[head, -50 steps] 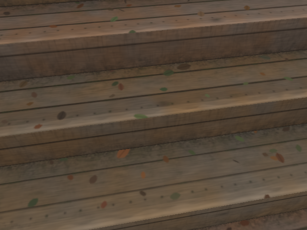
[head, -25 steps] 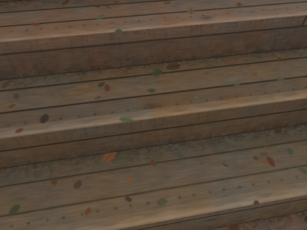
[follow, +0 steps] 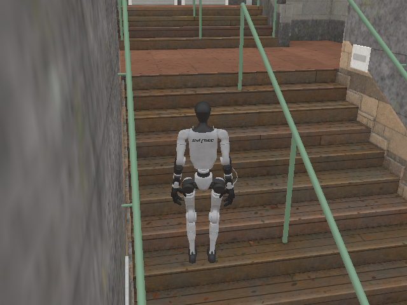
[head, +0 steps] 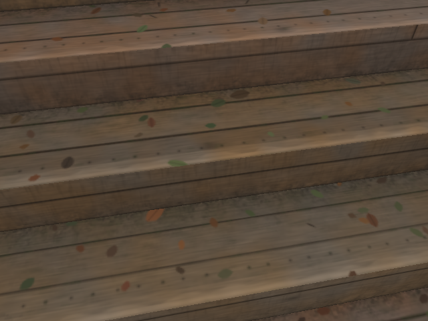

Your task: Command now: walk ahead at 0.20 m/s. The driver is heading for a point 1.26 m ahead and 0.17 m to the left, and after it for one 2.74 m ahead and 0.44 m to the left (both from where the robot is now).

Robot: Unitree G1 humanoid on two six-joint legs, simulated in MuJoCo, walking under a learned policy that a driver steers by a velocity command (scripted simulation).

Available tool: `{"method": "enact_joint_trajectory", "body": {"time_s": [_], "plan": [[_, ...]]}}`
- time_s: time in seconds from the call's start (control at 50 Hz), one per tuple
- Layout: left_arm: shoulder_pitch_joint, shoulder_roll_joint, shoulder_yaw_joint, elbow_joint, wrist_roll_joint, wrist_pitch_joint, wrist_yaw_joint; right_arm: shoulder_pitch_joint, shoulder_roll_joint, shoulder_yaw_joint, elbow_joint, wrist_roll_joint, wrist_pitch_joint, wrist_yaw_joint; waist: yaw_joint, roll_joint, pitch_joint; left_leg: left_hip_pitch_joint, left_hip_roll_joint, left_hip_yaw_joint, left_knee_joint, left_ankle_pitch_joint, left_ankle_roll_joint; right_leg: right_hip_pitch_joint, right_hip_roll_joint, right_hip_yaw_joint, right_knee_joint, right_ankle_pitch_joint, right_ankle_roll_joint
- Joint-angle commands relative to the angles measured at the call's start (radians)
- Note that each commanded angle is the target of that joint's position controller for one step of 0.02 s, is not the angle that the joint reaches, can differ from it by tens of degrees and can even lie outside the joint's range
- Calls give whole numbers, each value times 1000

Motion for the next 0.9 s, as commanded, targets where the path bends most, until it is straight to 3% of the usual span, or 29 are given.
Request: {"method": "enact_joint_trajectory", "body": {"time_s": [0.02,0.08,0.12,0.14,0.18,0.2,0.24,0.3,0.38,0.42,0.46,0.48,0.5,0.52,0.54,0.56,0.58,0.6,0.62,0.64,0.66,0.68,0.7,0.74,0.76,0.78,0.8,0.82,0.9], "plan": [[54,107,32,-44,-2,-2,0,79,-90,-28,-27,-4,-5,0,-4,4,203,-141,95,-154,-44,-351,103,-241,-170,237,-81,-472,-94],[-26,84,31,-86,-5,-17,-8,120,-84,-36,-34,4,-22,3,-44,54,137,-22,151,-269,-116,-332,151,-344,-128,181,24,-327,-78],[-83,76,32,-110,3,-26,-20,201,-156,-69,-13,8,-25,-5,-94,181,84,106,318,-560,-305,-502,243,-477,-46,-11,393,-163,-11],[-93,111,43,-122,7,-28,-23,201,-186,-85,-9,19,-25,-8,-103,170,77,76,396,-655,-363,-561,299,-536,-71,-46,680,-183,28],[-167,123,55,-180,31,-37,-34,112,-224,-102,-21,10,-53,-5,-54,79,111,16,378,-555,-352,-443,290,-676,-117,5,1034,-141,84],[-156,101,60,-195,23,-49,-42,114,-228,-108,-9,10,-67,-2,-25,98,107,26,358,-506,-345,-371,275,-722,-122,22,1207,-116,89],[-183,62,57,-239,21,-52,-50,152,-177,-99,12,-1,-85,-2,-12,52,67,92,310,-404,-310,-266,246,-856,-121,35,1462,-114,77],[-312,14,37,-347,21,-42,-53,188,-146,-86,14,-17,-103,3,-21,17,123,137,331,-367,-327,-276,205,-1122,-156,51,1613,-181,34],[-536,19,22,-525,19,-25,-24,205,-182,-96,-10,-21,-135,12,-54,88,177,145,379,-358,-384,-309,187,-1395,-236,75,1630,-315,18],[-628,22,12,-596,11,-27,-17,180,-205,-104,-14,-37,-139,14,-65,115,179,104,380,-325,-421,-313,170,-1446,-266,61,1603,-356,18],[-704,13,-7,-679,11,-27,-38,165,-179,-102,-7,-15,-128,-1,-87,186,169,-58,311,-272,-532,-261,150,-1231,-309,43,1335,-327,11],[-629,-44,-31,-679,9,-13,-71,95,-172,-101,-50,12,-123,-3,-38,119,59,-248,292,-175,-637,-61,151,-776,-296,-27,1083,-189,-14],[-533,-29,-17,-656,-11,-5,-78,-5,-214,-109,-94,24,-118,4,14,99,26,-378,249,-128,-673,63,161,-453,-241,-112,913,-171,-20],[-359,15,25,-577,-15,-4,-76,21,-278,-117,-121,19,-130,31,46,84,-123,-312,261,-82,-520,593,177,-210,-129,-203,946,-255,-23],[-67,61,65,-475,-18,-1,-58,6,-341,-139,-130,27,-140,58,182,130,-326,-167,259,-32,-214,1175,146,22,-59,-163,889,-221,-25],[108,146,105,-432,2,-3,-40,-40,-409,-168,-133,26,-156,95,302,131,-428,-120,244,-48,150,1135,92,112,-75,-44,689,-234,-17],[199,304,144,-401,40,-15,-14,-123,-269,-158,-228,52,-166,125,317,-246,-458,-376,52,-98,578,630,23,140,-350,527,244,-663,-28],[97,363,158,-402,16,-7,-6,-98,-127,-146,-280,-20,-169,140,233,-398,-459,-532,-55,-288,1065,114,11,30,-481,990,-154,-986,18],[-103,327,143,-409,6,-7,-9,-13,14,-124,-297,-59,-150,131,66,-345,-368,-637,-25,-404,1358,202,8,-135,-540,1024,-187,-1085,57],[-234,250,120,-374,4,-9,-17,-28,41,-111,-332,-66,-133,120,-31,-300,-218,-704,28,-280,1436,271,10,-282,-513,871,-122,-1034,56],[-304,142,92,-321,2,-20,-25,-40,45,-109,-344,-71,-120,102,-85,-241,-74,-768,55,-178,1458,349,16,-407,-472,620,32,-880,51],[-330,29,60,-279,21,-33,-37,-25,40,-105,-329,-57,-109,83,-110,-192,-17,-776,46,-175,1459,376,27,-496,-424,387,123,-653,69],[-303,-22,47,-222,38,-44,-48,-64,39,-99,-344,-33,-96,75,-109,-166,-19,-805,30,-174,1519,370,41,-498,-417,283,128,-531,69],[-159,6,69,-112,31,-92,-73,-153,79,-75,-398,-37,-67,53,-106,-86,14,-967,40,-166,1633,362,57,-391,-422,192,52,-302,54],[-96,32,82,-76,26,-109,-80,-174,72,-78,-408,-23,-60,49,-80,-36,24,-1038,26,-175,1679,309,57,-319,-439,181,4,-216,36],[-96,61,89,-90,23,-117,-71,-167,35,-87,-404,-12,-54,47,-74,-5,30,-1039,20,-169,1606,297,43,-296,-459,134,-33,-156,34],[-112,41,80,-88,26,-123,-59,-194,10,-95,-414,-11,-45,45,-77,6,50,-1033,9,-168,1545,308,34,-308,-442,57,-52,-142,58],[-65,19,72,-77,24,-134,-47,-213,-8,-110,-394,-6,-31,35,-44,-11,32,-1081,-25,-131,1727,302,39,-239,-467,41,-65,-78,27],[44,61,85,-36,24,-157,-35,-341,13,-106,-432,-43,-13,22,-29,47,54,-1238,-31,-107,1723,266,61,-62,-434,-79,-96,-76,43]]}}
